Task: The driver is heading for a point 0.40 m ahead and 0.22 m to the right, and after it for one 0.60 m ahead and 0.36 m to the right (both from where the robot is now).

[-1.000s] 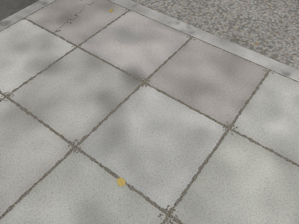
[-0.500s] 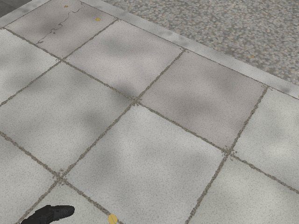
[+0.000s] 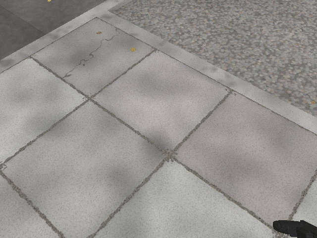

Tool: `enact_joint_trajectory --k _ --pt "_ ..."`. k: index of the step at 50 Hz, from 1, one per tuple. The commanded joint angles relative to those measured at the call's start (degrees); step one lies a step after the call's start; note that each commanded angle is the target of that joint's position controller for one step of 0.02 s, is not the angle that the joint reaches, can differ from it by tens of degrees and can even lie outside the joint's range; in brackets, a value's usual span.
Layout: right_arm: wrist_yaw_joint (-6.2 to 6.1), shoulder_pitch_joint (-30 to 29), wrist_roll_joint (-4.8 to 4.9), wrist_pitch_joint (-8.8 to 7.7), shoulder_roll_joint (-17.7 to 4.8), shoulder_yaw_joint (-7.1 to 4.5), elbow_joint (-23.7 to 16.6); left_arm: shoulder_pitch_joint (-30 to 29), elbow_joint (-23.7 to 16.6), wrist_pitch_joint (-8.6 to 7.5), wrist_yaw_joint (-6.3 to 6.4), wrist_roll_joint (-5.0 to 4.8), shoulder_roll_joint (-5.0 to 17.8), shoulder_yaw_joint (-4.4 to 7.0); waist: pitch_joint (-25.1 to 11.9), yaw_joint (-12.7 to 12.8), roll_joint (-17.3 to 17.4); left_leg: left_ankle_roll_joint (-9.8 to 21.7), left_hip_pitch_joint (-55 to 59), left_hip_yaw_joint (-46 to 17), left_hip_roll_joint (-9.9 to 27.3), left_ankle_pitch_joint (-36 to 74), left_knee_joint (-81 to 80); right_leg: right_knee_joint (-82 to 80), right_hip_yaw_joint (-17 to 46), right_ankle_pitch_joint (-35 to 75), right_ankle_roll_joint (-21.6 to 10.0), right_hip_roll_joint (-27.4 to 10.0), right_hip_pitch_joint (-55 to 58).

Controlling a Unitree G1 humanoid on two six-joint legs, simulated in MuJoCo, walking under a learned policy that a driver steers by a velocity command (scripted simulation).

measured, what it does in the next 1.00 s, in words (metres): walks ahead, turning right: left foot, then right foot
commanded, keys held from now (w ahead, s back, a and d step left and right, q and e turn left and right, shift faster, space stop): w+e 1.00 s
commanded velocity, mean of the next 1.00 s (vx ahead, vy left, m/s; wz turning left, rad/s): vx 0.50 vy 0.00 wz -0.54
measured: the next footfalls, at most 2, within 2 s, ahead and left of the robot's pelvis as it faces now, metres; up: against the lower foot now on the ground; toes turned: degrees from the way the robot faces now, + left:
left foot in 0.04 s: +0.20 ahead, +0.14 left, +0.00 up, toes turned -3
right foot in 0.56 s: +0.42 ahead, -0.17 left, +0.00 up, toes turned -23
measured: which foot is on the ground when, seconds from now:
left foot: up 0.00-0.02, down 0.04-0.56, up 0.58-1.00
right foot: down 0.00-0.06, up 0.08-0.54, down 0.56-1.00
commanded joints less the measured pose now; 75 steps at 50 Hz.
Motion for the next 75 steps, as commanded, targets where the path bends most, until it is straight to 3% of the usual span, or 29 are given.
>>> enact_joint_trajectory --k 1,2,3,4,6,10,23,25,27,28,29,30,31,32,34,38,44,49,52,53,54,55,57,59,63,70,72,73,75 --pt "0.1 2.8 0.32 -1.59 -8.1 -2.94 -2.8 -1.4 -2.9 0.4 0.63 0.06 10.3 2.6 -1.1 -6.1 -7.4 2.1 11.1 1.4 -1.7 -4.8 -3.5 3.2 11.3 16.9 -7.8 -14.9 -3.8" --pt "-0.38 10.0 0.0 -1.79 -10.7 -4.26 -1.0 -1.0 -3.1 0.44 0.52 0.58 8.1 1.83 -6.1 -9.5 -6.3 4.1 22.3 1.1 -0.7 -5.5 -3.8 12.9 9.1 19.7 -5.9 -11.3 -6.6" --pt "-1.01 19.6 -1.13 -1.67 -14.8 -5.31 -0.2 -0.8 -5.0 0.41 0.41 2.06 3.6 0.21 -16.3 -12.9 1.0 7.7 38.4 -9.6 10.4 -7.1 -1.7 31.2 5.5 8.0 -3.4 -6.5 -15.9" --pt "-0.7 21.6 -1.62 -0.88 -18.8 -6.16 1.2 7.0 -6.9 -0.65 0.23 0.32 -1.0 -1.07 -22.7 -8.6 18.7 16.2 53.8 -35.1 21.7 -20.1 -8.4 49.5 2.0 -16.3 -0.4 0.5 -36.4" --pt "-0.7 17.5 -0.93 -0.82 -9.2 -3.75 0.3 -1.4 -6.9 -0.75 0.47 -1.49 8.8 1.44 -11.6 -11.3 7.2 12.7 44.2 -27.1 18.0 -27.8 -12.8 57.5 6.1 -9.2 -0.5 -4.9 -44.4" --pt "-0.93 9.4 -1.52 -1.22 -5.4 -2.75 1.2 -4.1 -8.2 1.06 0.0 -0.52 5.6 1.77 -2.7 -6.5 5.6 11.1 27.1 -8.0 11.6 -9.7 -18.4 50.8 4.7 1.3 0.8 -10.1 -36.8" --pt "-1.93 12.8 0.46 0.47 -12.2 -5.4 6.0 -20.2 -16.2 2.04 -3.07 0.25 2.9 0.75 3.9 -9.4 0.7 9.6 33.7 12.6 13.0 3.9 -19.4 21.5 -2.7 15.0 -1.3 -8.6 -36.8" --pt "-2.01 12.4 1.11 1.21 -13.8 -5.93 6.1 -19.1 -16.9 2.32 -3.26 0.48 4.5 1.56 2.1 -7.6 1.9 8.5 36.2 14.5 13.2 18.9 -13.5 20.4 -5.4 9.6 -3.5 -5.8 -32.5" --pt "-2.09 11.1 1.89 2.1 -14.6 -6.14 5.7 -7.9 -14.5 2.8 -2.82 0.36 8.0 3.81 -4.5 -0.5 2.0 6.5 34.4 17.2 11.1 33.4 3.3 17.3 -8.8 8.3 -6.7 -0.5 -16.9" --pt "-2.27 12.0 1.14 2.01 -12.7 -5.33 5.4 2.2 -11.6 3.31 -1.85 0.16 11.9 5.9 -9.8 3.9 -0.7 4.1 24.5 17.9 8.7 25.6 18.3 15.9 -5.6 10.5 -9.0 0.2 -0.3" --pt "-1.83 16.9 -2.2 1.24 -4.3 -2.73 2.7 2.7 -11.3 3.37 -0.84 -0.53 19.0 7.02 -12.6 -1.7 -18.0 0.2 -0.5 16.4 0.0 -26.3 40.0 13.3 21.8 9.0 -17.2 -14.8 18.0" --pt "-1.28 14.6 -0.77 -0.94 -5.6 -2.06 0.9 2.8 -14.2 1.97 -1.48 -0.07 17.7 5.97 -24.0 -0.5 -15.7 -0.4 -10.5 1.2 -6.3 -38.0 51.1 1.4 48.1 -6.1 -24.8 -22.5 24.9" --pt "-0.85 7.4 1.75 -2.24 -10.5 -3.27 -0.5 1.6 -13.6 0.84 -1.97 0.39 13.1 4.68 -17.1 1.8 -8.7 1.0 -16.2 -1.7 -3.1 -32.2 51.5 -1.8 42.2 -4.9 -20.9 -21.5 21.2" --pt "-0.96 5.7 1.81 -2.97 -9.9 -2.9 -1.2 -0.6 -13.3 0.16 -1.93 0.42 11.5 4.16 -11.0 0.0 -6.7 2.2 -16.0 -1.2 -0.8 -26.9 47.1 -1.3 35.0 -0.7 -18.8 -19.3 13.8" --pt "-1.67 7.0 -0.81 -2.72 -10.3 -3.34 0.1 -7.5 -14.5 -0.12 -1.53 0.97 7.9 2.91 -6.1 -4.9 -3.7 1.8 -7.8 -1.9 2.7 -21.0 38.3 -1.4 24.6 12.3 -16.1 -15.0 -0.3" --pt "-1.5 6.8 -1.75 -0.55 -7.8 -2.97 0.0 -7.4 -14.3 -0.41 -0.29 0.96 8.8 3.03 -3.9 -6.4 -3.5 -1.0 -3.3 -0.2 2.1 -16.0 28.9 -4.1 17.8 22.5 -16.3 -12.2 -9.4" --pt "-0.61 -5.3 -1.01 -0.74 -5.0 -1.61 -3.0 -2.6 -11.9 0.43 1.15 0.32 10.1 3.44 -0.6 -2.0 -6.1 -2.5 0.9 0.6 -2.4 3.1 5.5 -3.4 14.0 14.5 -11.7 -8.1 -13.1" --pt "0.42 -7.9 -0.31 -1.87 -7.5 -2.53 -4.4 0.1 -10.1 1.26 1.41 -0.09 9.4 3.44 -0.6 -1.6 -7.7 -0.4 3.5 -1.4 -4.0 -0.7 -1.6 2.9 21.1 11.9 -10.4 -10.6 -6.7" --pt "-0.03 0.9 -0.75 -2.65 -9.7 -4.05 -2.3 -2.1 -10.5 1.85 1.49 0.26 8.0 3.07 -3.4 -6.5 -9.7 3.1 15.0 0.6 -4.3 -3.4 -6.0 12.0 21.5 20.8 -7.6 -8.2 -5.6" --pt "-0.35 7.2 -2.3 -3.0 -12.0 -4.74 -1.9 -2.5 -11.4 1.79 1.43 0.94 5.1 2.01 -10.4 -9.4 -7.3 6.5 27.5 -4.0 2.2 1.9 -3.7 24.4 18.0 20.8 -5.1 -5.0 -9.3" --pt "-0.6 13.1 -3.69 -2.54 -16.6 -5.77 -1.2 4.8 -12.1 1.56 1.7 0.65 2.1 1.0 -19.8 -7.7 6.4 15.7 48.4 -23.0 15.5 11.0 -2.0 44.1 10.9 1.1 0.0 2.8 -26.3" --pt "0.13 15.3 -1.92 -1.73 -14.3 -5.51 0.5 8.3 -11.9 1.29 1.82 0.29 4.6 0.97 -22.6 -7.1 15.7 20.4 52.1 -38.9 21.4 8.0 -6.7 55.4 10.1 -19.7 2.0 3.7 -36.4" --pt "0.05 9.2 -1.1 -0.62 -7.2 -3.22 -1.3 -0.2 -11.6 2.23 2.0 0.29 10.1 2.48 -10.5 -8.0 3.0 16.4 38.3 -23.2 16.6 10.8 -7.0 60.3 9.6 -13.6 3.5 -0.9 -38.4" --pt "0.27 5.1 -1.66 -0.26 -4.7 -1.94 -0.5 -3.9 -12.7 3.16 2.04 1.24 8.2 2.46 -5.1 -5.5 1.7 14.5 26.5 -12.8 11.7 21.0 -8.5 52.7 8.0 -10.4 3.8 -4.1 -34.3" --pt "0.07 2.3 -1.81 0.05 -7.0 -2.34 2.1 -3.0 -12.2 3.86 1.86 1.51 2.6 0.64 -6.8 -3.3 5.4 14.9 19.4 -3.8 8.2 29.9 -11.4 34.3 3.1 -3.5 4.8 -4.7 -22.6" --pt "-0.34 2.8 0.08 2.17 -8.5 -1.98 5.1 -8.7 -12.8 4.52 1.2 1.98 4.0 0.84 -6.9 -4.2 3.9 11.9 18.1 -2.5 7.2 5.7 -9.8 11.1 0.2 12.6 1.8 -3.4 -9.1" --pt "-0.17 6.1 -1.1 2.02 -5.1 -0.56 6.2 -10.2 -14.2 4.5 1.75 2.95 7.1 1.37 -7.1 -5.2 -1.2 5.8 14.0 -0.8 3.0 -9.0 -6.1 6.1 7.4 27.5 -1.4 -9.8 -1.3" --pt "0.11 11.5 -2.27 1.78 -4.2 -0.24 7.0 -12.1 -15.1 4.91 2.22 2.9 9.7 1.64 -8.1 -9.1 -8.7 3.0 11.3 2.8 -1.7 -21.0 -3.8 8.4 12.0 32.6 -5.4 -14.7 1.1" --pt "-0.45 8.5 -1.87 2.91 -5.0 0.04 7.3 -15.6 -15.0 4.89 1.2 2.46 3.8 0.35 -5.7 -7.6 -9.0 0.7 17.2 4.3 -2.0 -17.7 -5.5 7.7 9.2 13.5 -4.6 -9.9 -8.1"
